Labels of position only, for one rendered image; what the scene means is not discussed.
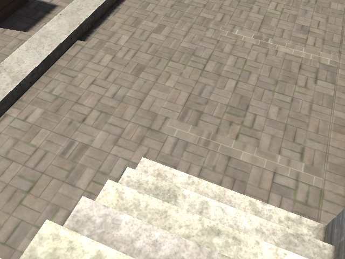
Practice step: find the stairs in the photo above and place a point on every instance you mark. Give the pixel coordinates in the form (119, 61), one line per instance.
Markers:
(157, 212)

